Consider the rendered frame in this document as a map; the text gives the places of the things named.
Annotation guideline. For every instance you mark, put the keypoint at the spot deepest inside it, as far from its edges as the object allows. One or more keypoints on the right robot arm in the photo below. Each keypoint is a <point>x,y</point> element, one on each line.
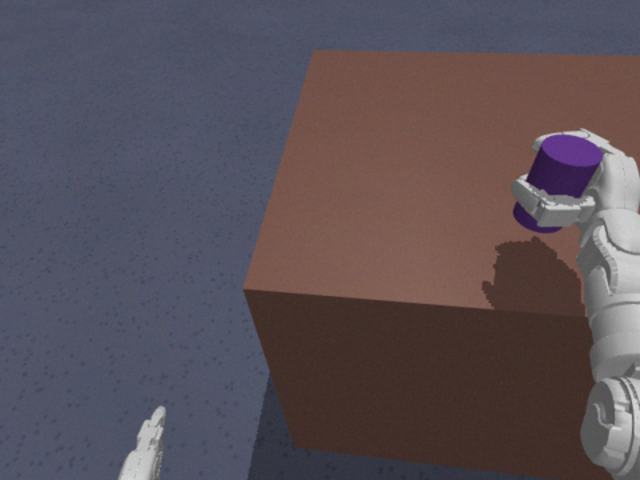
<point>609,260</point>

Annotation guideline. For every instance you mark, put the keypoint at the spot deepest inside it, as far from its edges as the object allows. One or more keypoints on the can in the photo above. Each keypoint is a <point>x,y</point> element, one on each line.
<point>564,165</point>

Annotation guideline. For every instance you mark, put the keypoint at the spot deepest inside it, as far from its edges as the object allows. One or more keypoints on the left robot hand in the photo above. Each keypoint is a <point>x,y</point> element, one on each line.
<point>144,462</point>

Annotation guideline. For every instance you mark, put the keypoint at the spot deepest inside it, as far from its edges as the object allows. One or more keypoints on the right robot hand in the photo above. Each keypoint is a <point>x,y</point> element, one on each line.
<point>614,185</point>

